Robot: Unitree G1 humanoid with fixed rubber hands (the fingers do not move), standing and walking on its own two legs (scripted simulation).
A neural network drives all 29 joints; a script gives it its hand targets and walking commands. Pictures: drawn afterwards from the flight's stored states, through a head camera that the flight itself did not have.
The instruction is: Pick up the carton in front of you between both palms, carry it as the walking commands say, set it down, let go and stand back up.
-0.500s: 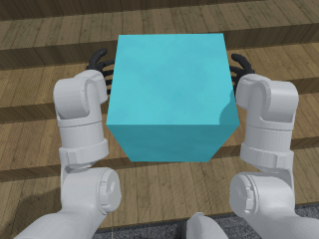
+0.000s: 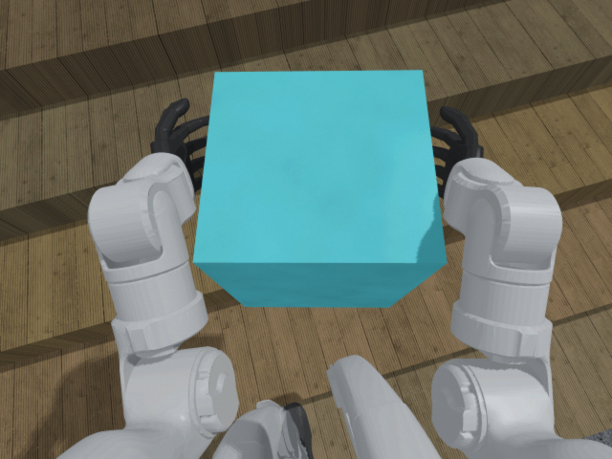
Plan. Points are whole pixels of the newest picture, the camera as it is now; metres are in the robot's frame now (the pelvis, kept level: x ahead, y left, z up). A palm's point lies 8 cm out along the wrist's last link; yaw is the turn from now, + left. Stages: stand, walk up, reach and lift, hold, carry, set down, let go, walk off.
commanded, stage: carry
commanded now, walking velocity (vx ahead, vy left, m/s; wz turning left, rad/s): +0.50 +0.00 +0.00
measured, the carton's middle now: (317, 210) +0.39 -0.05 +0.02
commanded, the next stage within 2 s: none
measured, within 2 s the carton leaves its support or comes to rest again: neither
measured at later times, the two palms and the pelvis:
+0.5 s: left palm out of the picture +0.67 +0.20 +0.35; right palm out of the picture +0.73 -0.09 +0.35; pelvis +0.31 -0.03 +0.15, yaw +2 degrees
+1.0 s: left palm out of the picture +0.99 +0.17 +0.41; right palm out of the picture +0.95 -0.12 +0.41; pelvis +0.59 +0.07 +0.27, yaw -1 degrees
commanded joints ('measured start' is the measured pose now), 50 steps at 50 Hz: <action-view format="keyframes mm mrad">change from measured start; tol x64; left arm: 1 -616 -812 -654 20 -238 -29 -139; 50 -802 -912 -611 110 -320 24 -113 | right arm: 1 -1005 1074 834 -222 609 -34 294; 50 -1020 1102 625 5 569 15 284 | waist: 1 4 -56 -799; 50 50 101 -821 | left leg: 1 928 304 -478 -219 859 137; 10 243 240 -124 -120 1619 61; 13 -142 -47 -288 1132 60 -72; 28 -977 169 -152 1165 -198 18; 35 189 -22 158 222 101 42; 37 661 374 -758 -201 535 246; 50 772 380 -437 -271 424 188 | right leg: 1 -340 -66 -80 -115 -111 -5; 6 -477 -129 -118 -226 -196 -38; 12 1098 -407 476 -1290 941 -361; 32 479 -279 -96 -1656 500 -147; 35 589 -254 -256 -1141 1512 -76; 39 13 -3 94 126 160 51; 50 -439 -163 -82 -98 47 -37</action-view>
